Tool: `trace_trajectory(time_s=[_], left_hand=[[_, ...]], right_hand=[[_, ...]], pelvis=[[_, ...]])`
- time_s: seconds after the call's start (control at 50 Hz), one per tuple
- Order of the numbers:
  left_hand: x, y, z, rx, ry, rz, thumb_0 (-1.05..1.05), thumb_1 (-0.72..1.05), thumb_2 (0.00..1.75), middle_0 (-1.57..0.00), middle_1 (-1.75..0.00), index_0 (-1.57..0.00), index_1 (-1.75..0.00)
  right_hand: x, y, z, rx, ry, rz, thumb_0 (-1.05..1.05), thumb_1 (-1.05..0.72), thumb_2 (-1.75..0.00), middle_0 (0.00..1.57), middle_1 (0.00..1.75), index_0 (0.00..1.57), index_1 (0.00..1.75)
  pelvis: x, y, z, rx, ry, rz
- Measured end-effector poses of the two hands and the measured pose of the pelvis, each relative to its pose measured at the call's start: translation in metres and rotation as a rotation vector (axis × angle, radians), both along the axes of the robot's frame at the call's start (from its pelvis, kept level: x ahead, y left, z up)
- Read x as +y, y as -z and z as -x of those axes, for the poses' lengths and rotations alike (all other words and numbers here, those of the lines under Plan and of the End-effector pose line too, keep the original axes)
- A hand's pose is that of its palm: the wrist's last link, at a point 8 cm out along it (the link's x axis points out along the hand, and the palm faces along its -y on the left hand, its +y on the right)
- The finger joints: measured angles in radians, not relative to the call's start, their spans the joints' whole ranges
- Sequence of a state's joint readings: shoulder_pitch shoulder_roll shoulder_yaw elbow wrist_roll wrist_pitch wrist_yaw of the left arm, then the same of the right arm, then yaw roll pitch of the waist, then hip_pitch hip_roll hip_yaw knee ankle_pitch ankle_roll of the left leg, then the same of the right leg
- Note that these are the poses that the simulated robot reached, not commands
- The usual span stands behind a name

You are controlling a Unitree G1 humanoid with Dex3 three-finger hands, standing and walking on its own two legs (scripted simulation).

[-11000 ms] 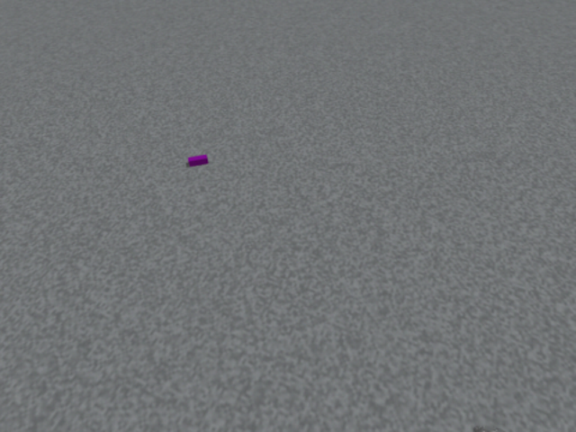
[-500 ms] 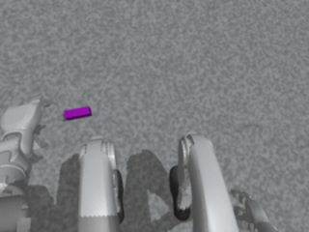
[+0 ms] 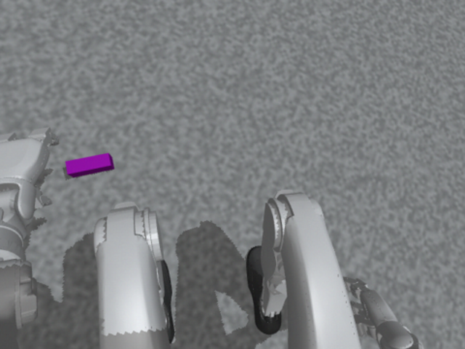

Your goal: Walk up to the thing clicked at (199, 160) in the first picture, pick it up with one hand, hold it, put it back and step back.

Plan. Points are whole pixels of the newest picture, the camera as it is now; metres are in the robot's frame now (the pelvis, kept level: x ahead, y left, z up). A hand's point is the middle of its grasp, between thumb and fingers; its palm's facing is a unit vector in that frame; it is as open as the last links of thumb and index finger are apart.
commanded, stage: rise first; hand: left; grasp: from above
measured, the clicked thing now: (90, 165) +0.45 +0.30 -0.33
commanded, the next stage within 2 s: none
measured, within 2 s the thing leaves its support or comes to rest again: neither
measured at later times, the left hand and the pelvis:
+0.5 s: hand (45, 173) +0.40 +0.34 -0.19, palm faces -0.42 -0.12 -0.90, open 11.8 cm; pelvis +0.01 +0.00 -0.02, yaw -1 degrees
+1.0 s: hand (51, 169) +0.41 +0.33 -0.20, palm faces -0.42 -0.12 -0.90, open 11.9 cm; pelvis +0.01 +0.00 -0.03, yaw -2 degrees
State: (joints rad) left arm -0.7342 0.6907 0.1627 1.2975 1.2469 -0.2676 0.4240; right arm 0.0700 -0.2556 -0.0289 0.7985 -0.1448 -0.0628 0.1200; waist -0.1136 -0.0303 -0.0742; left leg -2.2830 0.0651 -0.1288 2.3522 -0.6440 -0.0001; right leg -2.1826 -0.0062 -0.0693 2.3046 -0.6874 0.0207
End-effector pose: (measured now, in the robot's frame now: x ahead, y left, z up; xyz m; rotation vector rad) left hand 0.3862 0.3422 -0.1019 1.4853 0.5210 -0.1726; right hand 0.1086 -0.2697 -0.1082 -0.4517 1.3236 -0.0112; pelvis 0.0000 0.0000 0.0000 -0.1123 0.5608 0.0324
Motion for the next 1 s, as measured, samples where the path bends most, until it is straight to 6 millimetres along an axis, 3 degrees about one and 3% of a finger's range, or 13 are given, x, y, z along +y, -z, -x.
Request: trace_trajectory(time_s=[0.42,1.0], left_hand=[[-0.003,0.027,-0.015,0.012,-0.012,0.012,0.00,-0.15,0.68,-0.42,-0.70,-0.43,-0.68],[-0.005,0.044,-0.027,0.006,-0.022,0.019,0.00,-0.17,0.71,-0.44,-0.66,-0.43,-0.67]], right_hand=[[0.000,0.011,0.016,0.065,0.017,0.003,0.01,-0.90,-0.90,0.20,0.30,0.20,0.30],[-0.003,0.017,0.019,0.077,-0.016,0.012,0.01,-0.90,-0.90,0.20,0.30,0.20,0.30]], pelvis=[[0.001,0.014,-0.007,0.006,0.010,0.008],[0.000,0.026,-0.008,-0.012,0.020,0.015]])
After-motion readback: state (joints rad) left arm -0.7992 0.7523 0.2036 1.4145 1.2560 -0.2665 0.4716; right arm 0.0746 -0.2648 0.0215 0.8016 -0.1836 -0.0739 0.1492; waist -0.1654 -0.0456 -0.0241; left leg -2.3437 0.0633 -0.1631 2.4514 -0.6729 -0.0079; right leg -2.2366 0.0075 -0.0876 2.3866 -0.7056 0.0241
